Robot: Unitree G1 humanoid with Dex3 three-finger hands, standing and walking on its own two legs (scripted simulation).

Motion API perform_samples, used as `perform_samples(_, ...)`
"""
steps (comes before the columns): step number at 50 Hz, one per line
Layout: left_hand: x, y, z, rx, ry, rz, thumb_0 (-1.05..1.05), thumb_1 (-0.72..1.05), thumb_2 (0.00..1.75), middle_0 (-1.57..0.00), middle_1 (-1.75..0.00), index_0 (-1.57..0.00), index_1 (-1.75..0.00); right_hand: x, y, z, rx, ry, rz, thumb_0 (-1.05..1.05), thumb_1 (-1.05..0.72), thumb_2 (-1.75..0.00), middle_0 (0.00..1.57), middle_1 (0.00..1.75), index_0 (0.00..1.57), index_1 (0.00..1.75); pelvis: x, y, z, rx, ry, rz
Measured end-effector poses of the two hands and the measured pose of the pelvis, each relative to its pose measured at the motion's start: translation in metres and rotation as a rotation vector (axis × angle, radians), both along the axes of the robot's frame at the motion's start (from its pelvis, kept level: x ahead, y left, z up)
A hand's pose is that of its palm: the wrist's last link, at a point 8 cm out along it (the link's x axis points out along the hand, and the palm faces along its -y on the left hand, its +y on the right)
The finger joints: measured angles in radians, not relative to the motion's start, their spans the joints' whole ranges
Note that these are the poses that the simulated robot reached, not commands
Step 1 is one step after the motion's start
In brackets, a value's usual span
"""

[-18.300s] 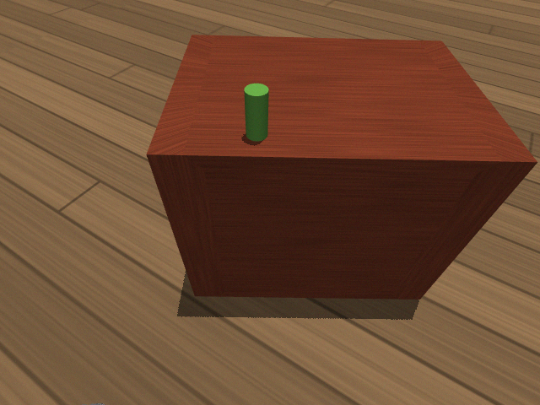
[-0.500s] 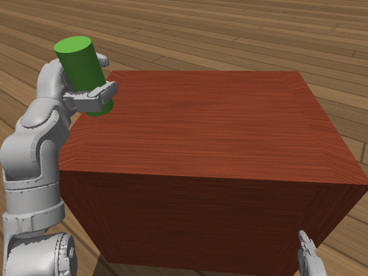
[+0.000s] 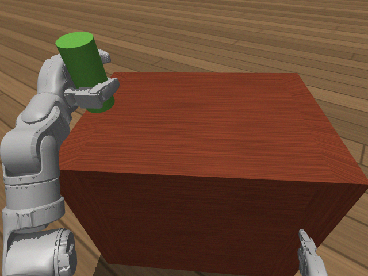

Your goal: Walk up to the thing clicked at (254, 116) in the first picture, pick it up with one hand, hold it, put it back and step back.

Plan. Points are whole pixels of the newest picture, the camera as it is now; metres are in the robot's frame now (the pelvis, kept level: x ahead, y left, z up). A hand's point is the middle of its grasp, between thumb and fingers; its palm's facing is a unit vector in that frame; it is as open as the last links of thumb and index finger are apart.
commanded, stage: hold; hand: left
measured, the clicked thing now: (89, 75) +0.34 +0.17 +0.32
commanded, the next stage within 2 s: crouch in 0.20 s
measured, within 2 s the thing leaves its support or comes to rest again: neither
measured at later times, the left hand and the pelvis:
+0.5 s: hand (101, 91) +0.35 +0.16 +0.28, palm faces +0.11 -0.99 +0.02, open 7.5 cm; pelvis +0.00 +0.00 +0.00, yaw +0 degrees
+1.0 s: hand (117, 107) +0.44 +0.17 +0.19, palm faces +0.15 -0.99 +0.01, open 7.5 cm; pelvis +0.00 +0.00 +0.00, yaw -1 degrees
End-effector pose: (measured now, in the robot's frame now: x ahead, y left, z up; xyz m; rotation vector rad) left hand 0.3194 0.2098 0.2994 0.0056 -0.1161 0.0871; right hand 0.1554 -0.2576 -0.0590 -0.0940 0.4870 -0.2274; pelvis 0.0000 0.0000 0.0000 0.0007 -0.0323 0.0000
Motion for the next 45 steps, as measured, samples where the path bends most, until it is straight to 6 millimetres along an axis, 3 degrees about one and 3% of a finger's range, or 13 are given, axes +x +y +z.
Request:
perform_samples(5,0.004,-0.002,0.009,0.000,0.014,-0.021,0.01,-0.10,1.13,-0.86,-1.09,-0.87,-1.09,0.000,0.000,0.001,0.007,-0.015,0.001,-0.01,0.53,-0.06,0.05,0.05,0.06,0.05,0.000,0.001,0.001,0.000,0.001,-0.004)
perform_samples(15,-0.001,0.000,-0.026,-0.023,0.106,-0.007,0.01,-0.10,1.13,-0.86,-1.10,-0.87,-1.10,-0.004,0.009,-0.001,0.036,-0.005,0.035,-0.01,0.54,-0.06,0.05,0.05,0.06,0.05,-0.003,-0.001,0.001,0.003,0.005,-0.005)
perform_samples(22,-0.002,0.000,-0.021,-0.021,0.046,0.018,0.01,-0.10,1.13,-0.86,-1.10,-0.87,-1.09,-0.005,0.002,-0.005,0.007,0.021,0.007,-0.01,0.54,-0.06,0.05,0.05,0.06,0.05,-0.004,-0.002,0.000,0.002,0.000,0.001)
perform_samples(27,0.016,0.000,-0.027,-0.027,0.094,0.017,0.01,-0.10,1.13,-0.86,-1.10,-0.87,-1.09,-0.004,-0.001,-0.002,-0.016,0.016,0.008,-0.02,0.55,-0.05,0.05,0.05,0.06,0.05,-0.005,-0.003,0.000,0.003,0.003,0.004)
perform_samples(38,0.058,0.002,-0.099,-0.062,0.216,0.039,0.01,-0.10,1.13,-0.86,-1.09,-0.87,-1.09,-0.022,-0.004,-0.002,-0.052,0.044,-0.007,-0.01,0.56,-0.05,0.05,0.05,0.06,0.05,-0.007,-0.005,0.000,0.005,0.048,-0.009)
perform_samples(45,0.078,0.009,-0.106,-0.033,0.150,0.062,0.01,-0.10,1.13,-0.86,-1.09,-0.87,-1.09,-0.027,-0.011,-0.004,-0.085,0.083,-0.046,-0.02,0.55,-0.05,0.05,0.05,0.06,0.05,-0.002,-0.004,-0.001,0.000,0.068,-0.017)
